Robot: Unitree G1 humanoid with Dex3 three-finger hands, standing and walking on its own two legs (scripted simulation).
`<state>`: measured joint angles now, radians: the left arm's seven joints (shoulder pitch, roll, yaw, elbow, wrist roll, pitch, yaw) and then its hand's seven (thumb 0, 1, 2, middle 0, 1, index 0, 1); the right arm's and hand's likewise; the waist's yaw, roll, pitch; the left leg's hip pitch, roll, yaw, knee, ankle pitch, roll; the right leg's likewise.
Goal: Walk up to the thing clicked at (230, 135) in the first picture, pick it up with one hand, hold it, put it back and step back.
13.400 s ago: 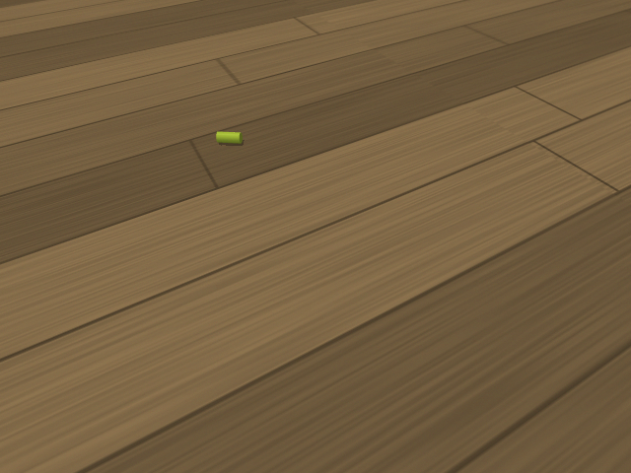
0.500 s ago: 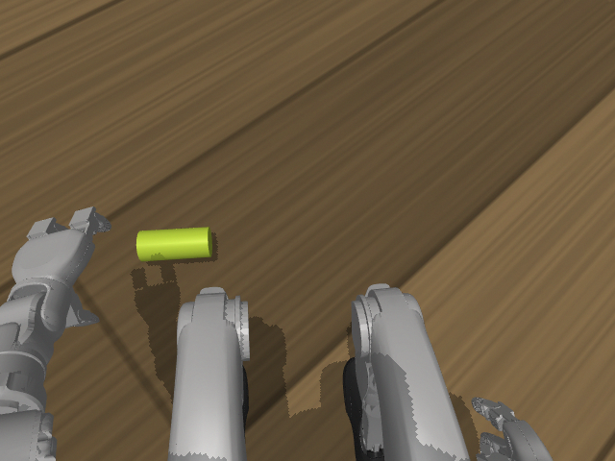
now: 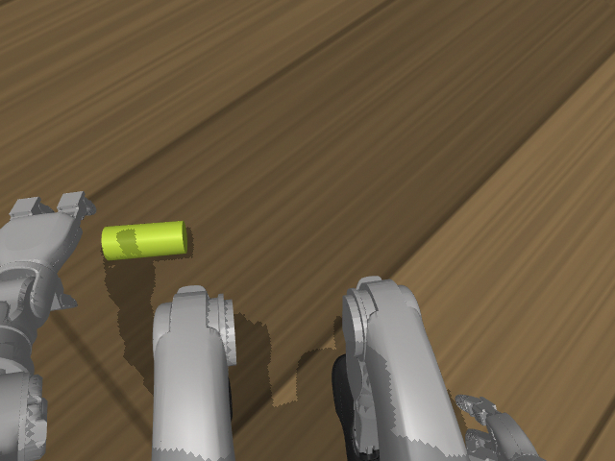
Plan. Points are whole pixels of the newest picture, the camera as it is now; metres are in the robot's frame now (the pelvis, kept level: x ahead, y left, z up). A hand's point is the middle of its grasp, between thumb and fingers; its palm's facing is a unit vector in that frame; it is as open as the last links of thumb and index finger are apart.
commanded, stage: rise first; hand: left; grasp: from above
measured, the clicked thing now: (146, 240) +0.45 +0.27 -0.31
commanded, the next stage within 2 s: approach in 0.64 s
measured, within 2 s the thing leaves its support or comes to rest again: neither
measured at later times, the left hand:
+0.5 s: hand (77, 256) +0.39 +0.33 -0.18, palm faces -0.44 -0.08 -0.89, open 13.9 cm
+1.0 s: hand (113, 239) +0.42 +0.29 -0.20, palm faces -0.44 -0.04 -0.90, open 14.0 cm
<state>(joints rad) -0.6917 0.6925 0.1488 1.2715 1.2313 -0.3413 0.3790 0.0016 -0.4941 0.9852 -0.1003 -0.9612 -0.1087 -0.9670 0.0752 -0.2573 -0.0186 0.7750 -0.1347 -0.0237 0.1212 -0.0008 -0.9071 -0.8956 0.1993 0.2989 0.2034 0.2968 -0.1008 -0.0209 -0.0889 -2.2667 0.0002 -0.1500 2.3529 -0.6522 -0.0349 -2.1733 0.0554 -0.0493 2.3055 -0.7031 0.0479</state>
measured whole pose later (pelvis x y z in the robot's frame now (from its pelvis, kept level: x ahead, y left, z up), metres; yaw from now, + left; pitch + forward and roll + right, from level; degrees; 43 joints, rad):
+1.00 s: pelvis +0.01 +0.00 -0.02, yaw -1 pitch +33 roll -6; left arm -0.83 0.67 0.05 1.41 1.30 -0.30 0.51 0.00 -0.50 0.99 -0.09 -0.99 -0.10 -0.99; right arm 0.07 -0.25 0.01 0.81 -0.18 -0.05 0.13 0.00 -0.90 -0.88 0.20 0.30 0.20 0.30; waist -0.17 -0.04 -0.07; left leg -2.33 0.00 -0.17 2.43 -0.67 -0.05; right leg -2.24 0.07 -0.06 2.38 -0.71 0.05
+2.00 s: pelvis +0.00 +0.00 -0.04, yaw -4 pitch +30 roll -9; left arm -0.91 0.75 0.12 1.66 1.35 -0.23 0.67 0.00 -0.45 0.93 -0.07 -1.04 -0.11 -1.01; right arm 0.05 -0.29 0.10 0.80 -0.25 -0.14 0.20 0.00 -0.91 -0.89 0.20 0.30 0.20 0.30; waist -0.28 -0.08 0.02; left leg -2.36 0.00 -0.21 2.51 -0.67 -0.05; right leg -2.27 0.09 -0.09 2.42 -0.69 0.06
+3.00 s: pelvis +0.01 +0.01 -0.05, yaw -7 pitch +26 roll -13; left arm -0.92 0.85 0.12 1.74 1.26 -0.22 0.72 0.00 -0.09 0.72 -0.30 -0.94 -0.38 -0.87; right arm 0.04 -0.31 0.20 0.78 -0.30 -0.28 0.32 0.00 -0.91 -0.89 0.20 0.30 0.20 0.30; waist -0.32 -0.11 0.12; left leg -2.33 0.01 -0.27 2.56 -0.72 -0.04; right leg -2.22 0.11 -0.14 2.42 -0.70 0.07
